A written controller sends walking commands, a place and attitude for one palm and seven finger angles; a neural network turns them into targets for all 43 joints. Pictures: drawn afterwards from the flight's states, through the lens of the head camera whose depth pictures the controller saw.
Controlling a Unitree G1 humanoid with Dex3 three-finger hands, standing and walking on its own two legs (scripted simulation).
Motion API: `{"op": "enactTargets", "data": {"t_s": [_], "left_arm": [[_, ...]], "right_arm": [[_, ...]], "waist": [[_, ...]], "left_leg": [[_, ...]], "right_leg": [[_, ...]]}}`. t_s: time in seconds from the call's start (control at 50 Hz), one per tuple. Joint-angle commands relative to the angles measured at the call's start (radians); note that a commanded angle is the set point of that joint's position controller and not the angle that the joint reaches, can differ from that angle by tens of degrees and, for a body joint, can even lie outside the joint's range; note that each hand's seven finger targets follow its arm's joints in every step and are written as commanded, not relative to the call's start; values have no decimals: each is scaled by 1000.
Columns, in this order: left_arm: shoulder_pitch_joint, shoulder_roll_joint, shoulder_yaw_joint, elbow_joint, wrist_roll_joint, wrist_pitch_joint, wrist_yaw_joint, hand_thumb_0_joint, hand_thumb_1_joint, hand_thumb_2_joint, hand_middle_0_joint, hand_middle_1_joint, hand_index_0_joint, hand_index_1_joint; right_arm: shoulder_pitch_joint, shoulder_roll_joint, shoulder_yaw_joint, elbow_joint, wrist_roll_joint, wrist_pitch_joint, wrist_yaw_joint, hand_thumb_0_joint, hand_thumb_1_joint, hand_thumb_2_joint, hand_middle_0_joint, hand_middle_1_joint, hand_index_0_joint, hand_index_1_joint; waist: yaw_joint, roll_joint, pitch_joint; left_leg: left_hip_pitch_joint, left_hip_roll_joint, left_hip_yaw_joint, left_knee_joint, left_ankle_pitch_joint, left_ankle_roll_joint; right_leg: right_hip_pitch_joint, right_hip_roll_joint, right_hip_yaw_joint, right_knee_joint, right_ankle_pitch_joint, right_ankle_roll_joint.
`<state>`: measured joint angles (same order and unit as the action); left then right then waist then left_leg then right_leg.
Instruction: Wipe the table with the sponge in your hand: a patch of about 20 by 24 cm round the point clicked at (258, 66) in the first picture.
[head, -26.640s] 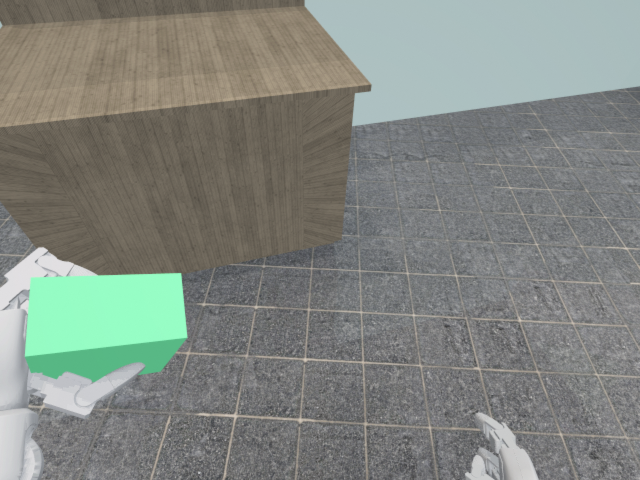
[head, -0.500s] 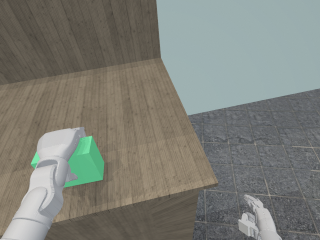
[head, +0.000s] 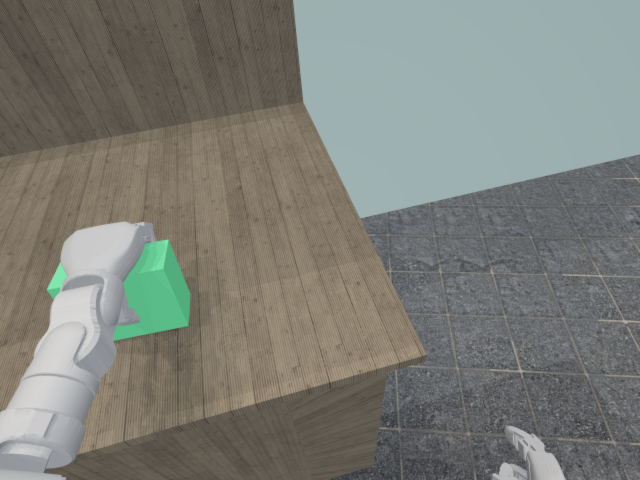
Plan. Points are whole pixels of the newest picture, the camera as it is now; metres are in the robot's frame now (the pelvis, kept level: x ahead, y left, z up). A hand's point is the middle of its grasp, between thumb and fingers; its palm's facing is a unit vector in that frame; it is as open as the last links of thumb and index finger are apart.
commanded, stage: wipe forward along the first lane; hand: left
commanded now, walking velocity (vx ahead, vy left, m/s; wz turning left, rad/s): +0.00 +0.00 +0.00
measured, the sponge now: (132, 301) +0.32 +0.31 +0.04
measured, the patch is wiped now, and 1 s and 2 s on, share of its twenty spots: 0.10 0.40 0.55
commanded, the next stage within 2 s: slide across to the middle lane in 0.70 s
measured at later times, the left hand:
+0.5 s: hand (131, 246) +0.38 +0.32 +0.08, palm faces -0.09 +0.00 -1.00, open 10.3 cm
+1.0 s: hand (137, 227) +0.42 +0.33 +0.09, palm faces -0.09 +0.02 -1.00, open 10.3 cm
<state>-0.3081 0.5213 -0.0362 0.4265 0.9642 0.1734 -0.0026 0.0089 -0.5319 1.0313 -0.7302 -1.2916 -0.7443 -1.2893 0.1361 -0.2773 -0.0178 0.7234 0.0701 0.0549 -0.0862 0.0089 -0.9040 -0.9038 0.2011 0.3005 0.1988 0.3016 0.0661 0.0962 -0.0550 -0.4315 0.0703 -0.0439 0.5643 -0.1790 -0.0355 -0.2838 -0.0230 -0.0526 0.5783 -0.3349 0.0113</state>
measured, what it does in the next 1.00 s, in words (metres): stands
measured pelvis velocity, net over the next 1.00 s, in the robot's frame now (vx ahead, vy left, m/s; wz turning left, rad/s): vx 0.01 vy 0.02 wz -0.02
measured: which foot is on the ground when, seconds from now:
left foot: down 0.00-1.00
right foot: down 0.00-1.00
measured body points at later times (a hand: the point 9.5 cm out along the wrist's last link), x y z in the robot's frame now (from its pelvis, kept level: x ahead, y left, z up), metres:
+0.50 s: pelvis +0.00 +0.01 +0.00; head +0.02 -0.01 +0.45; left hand +0.38 +0.32 +0.14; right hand +0.14 -0.25 -0.13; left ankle +0.07 +0.16 -0.73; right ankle -0.02 -0.13 -0.73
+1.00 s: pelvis +0.01 +0.02 +0.00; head +0.05 +0.00 +0.45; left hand +0.42 +0.32 +0.14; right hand +0.10 -0.25 -0.14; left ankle +0.07 +0.16 -0.73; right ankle -0.02 -0.13 -0.73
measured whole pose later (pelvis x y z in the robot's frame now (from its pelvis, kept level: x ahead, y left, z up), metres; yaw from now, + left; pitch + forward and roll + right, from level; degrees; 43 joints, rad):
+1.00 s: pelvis +0.01 +0.02 +0.00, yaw -1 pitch +8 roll -2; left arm -0.64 0.58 -0.04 0.82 1.01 0.12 0.07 0.02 -0.54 1.05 -0.73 -1.29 -0.74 -1.30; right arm 0.24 -0.27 -0.05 0.76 0.08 0.10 -0.05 0.01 -0.91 -0.90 0.20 0.30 0.20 0.30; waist 0.00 0.07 -0.08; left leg -0.55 0.07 -0.03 0.61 -0.20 -0.03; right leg -0.39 -0.03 -0.03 0.57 -0.33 0.03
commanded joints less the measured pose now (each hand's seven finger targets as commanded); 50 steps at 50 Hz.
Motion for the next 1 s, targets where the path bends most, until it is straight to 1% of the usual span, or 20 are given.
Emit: {"op": "enactTargets", "data": {"t_s": [0.0, 0.04, 0.1, 0.14, 0.16, 0.22, 0.24, 0.28, 0.32, 0.36, 0.44, 0.52, 0.54, 0.62, 0.68, 0.74, 0.78, 0.92, 0.94, 0.98], "left_arm": [[-278, 220, 80, -19, 33, 6, 48, 0, 100, 1300, -1200, -1600, -1200, -1600], [-295, 232, 100, -28, 31, -1, 53, 0, 100, 1300, -1200, -1600, -1200, -1600], [-374, 206, 50, 18, 37, 1, 57, 0, 100, 1300, -1200, -1600, -1200, -1600], [-426, 256, 87, 52, 48, -4, 62, 0, 100, 1300, -1200, -1600, -1200, -1600], [-439, 217, 45, 64, 51, -6, 62, 0, 100, 1300, -1200, -1600, -1200, -1600], [-476, 220, 37, 94, 62, -9, 68, 0, 100, 1300, -1200, -1600, -1200, -1600], [-487, 255, 75, 112, 65, -13, 71, 0, 100, 1300, -1200, -1600, -1200, -1600], [-511, 237, 46, 138, 68, -14, 73, 0, 100, 1300, -1200, -1600, -1200, -1600], [-530, 265, 61, 175, 77, -15, 75, 0, 100, 1300, -1200, -1600, -1200, -1600], [-565, 243, 39, 179, 81, -25, 76, 0, 100, 1300, -1200, -1600, -1200, -1600], [-567, 296, 95, 218, 83, -32, 84, 0, 100, 1300, -1200, -1600, -1200, -1600], [-611, 271, 51, 246, 88, -33, 87, 0, 100, 1300, -1200, -1600, -1200, -1600], [-622, 308, 91, 256, 90, -39, 90, 0, 100, 1300, -1200, -1600, -1200, -1600], [-653, 313, 70, 300, 102, -39, 93, 0, 100, 1300, -1200, -1600, -1200, -1600], [-674, 360, 102, 331, 108, -47, 95, 0, 100, 1300, -1200, -1600, -1200, -1600], [-705, 350, 90, 341, 113, -53, 88, 0, 100, 1300, -1200, -1600, -1200, -1600], [-680, 323, 72, 337, 113, -58, 90, 0, 100, 1300, -1200, -1600, -1200, -1600], [-738, 236, 28, 200, 43, -67, 110, 0, 100, 1300, -1200, -1600, -1200, -1600], [-733, 256, 59, 177, 34, -66, 114, 0, 100, 1300, -1200, -1600, -1200, -1600], [-745, 207, 6, 161, 30, -49, 117, 0, 100, 1300, -1200, -1600, -1200, -1600]], "right_arm": [[-121, -126, -36, -141, 4, -38, 0, 0, -900, -900, 200, 300, 200, 300], [-118, -127, -40, -140, 4, -36, 0, 0, -900, -900, 200, 300, 200, 300], [-104, -127, -37, -133, 7, -33, 0, 0, -900, -900, 200, 300, 200, 300], [-88, -134, -39, -117, 7, -31, -4, 0, -900, -900, 200, 300, 200, 300], [-84, -131, -40, -122, 7, -31, -3, 0, -900, -900, 200, 300, 200, 300], [-73, -129, -40, -121, 7, -23, 2, 0, -900, -900, 200, 300, 200, 300], [-65, -133, -43, -112, 7, -21, 1, 0, -900, -900, 200, 300, 200, 300], [-58, -131, -42, -114, 8, -18, 4, 0, -900, -900, 200, 300, 200, 300], [-46, -135, -42, -110, 6, -12, 4, 0, -900, -900, 200, 300, 200, 300], [-36, -134, -43, -113, 6, -9, 8, 0, -900, -900, 200, 300, 200, 300], [-22, -138, -49, -105, 4, 0, 11, 0, -900, -900, 200, 300, 200, 300], [-12, -139, -46, -108, 6, 8, 16, 0, -900, -900, 200, 300, 200, 300], [-2, -142, -51, -97, 5, 7, 15, 0, -900, -900, 200, 300, 200, 300], [18, -147, -50, -97, 6, 15, 18, 0, -900, -900, 200, 300, 200, 300], [42, -154, -56, -85, 4, 16, 20, 0, -900, -900, 200, 300, 200, 300], [47, -154, -56, -82, 6, 20, 23, 0, -900, -900, 200, 300, 200, 300], [60, -150, -62, -88, 4, 22, 28, 0, -900, -900, 200, 300, 200, 300], [26, -134, -65, -94, 11, 9, 29, 0, -900, -900, 200, 300, 200, 300], [22, -133, -66, -90, 10, 3, 27, 0, -900, -900, 200, 300, 200, 300], [13, -127, -64, -88, 14, -3, 28, 0, -900, -900, 200, 300, 200, 300]], "waist": [[-20, -132, -141], [-19, -126, -156], [-38, -132, -139], [-41, -103, -155], [-48, -106, -159], [-51, -106, -184], [-49, -99, -190], [-58, -111, -188], [-58, -114, -198], [-64, -66, -203], [-56, -88, -236], [-76, -93, -220], [-70, -73, -229], [-84, -93, -229], [-85, -78, -254], [-90, -42, -258], [-87, -57, -291], [-96, -49, -317], [-83, -39, -338], [-96, -38, -320]], "left_leg": [[169, -84, 62, -45, -20, 77], [172, -83, 57, -48, -14, 78], [162, -82, 59, -51, -54, 79], [160, -83, 52, -55, -61, 76], [166, -84, 58, -46, -61, 79], [162, -81, 56, -42, -52, 78], [160, -80, 50, -42, -46, 77], [156, -79, 54, -36, -54, 79], [150, -77, 54, -32, -45, 79], [156, -78, 52, -27, -34, 79], [151, -73, 47, -20, 5, 80], [139, -71, 55, -19, -19, 81], [141, -72, 47, -23, -9, 81], [125, -72, 53, -16, -15, 83], [128, -69, 52, -5, 5, 84], [132, -68, 47, -8, 18, 80], [150, -66, 48, 1, 35, 82], [208, -61, 50, -10, 54, 87], [219, -62, 39, -19, 68, 84], [234, -64, 48, -19, 63, 88]], "right_leg": [[-112, 40, 3, -149, 98, -49], [-103, 42, 4, -148, 110, -53], [-140, 42, -3, -148, 62, -48], [-142, 46, -2, -138, 55, -55], [-151, 46, -6, -135, 57, -53], [-152, 44, -5, -131, 66, -53], [-147, 47, -5, -128, 72, -58], [-161, 44, -5, -129, 65, -52], [-161, 45, -4, -125, 73, -52], [-168, 48, -10, -114, 85, -58], [-147, 48, -3, -114, 124, -60], [-175, 45, -3, -116, 102, -51], [-170, 49, -4, -112, 110, -58], [-180, 48, -2, -112, 104, -52], [-176, 48, 1, -105, 125, -54], [-187, 51, 0, -100, 135, -60], [-184, 53, -4, -96, 145, -59], [-159, 52, -2, -114, 171, -53], [-141, 55, -5, -112, 178, -60], [-150, 52, -5, -121, 175, -55]]}}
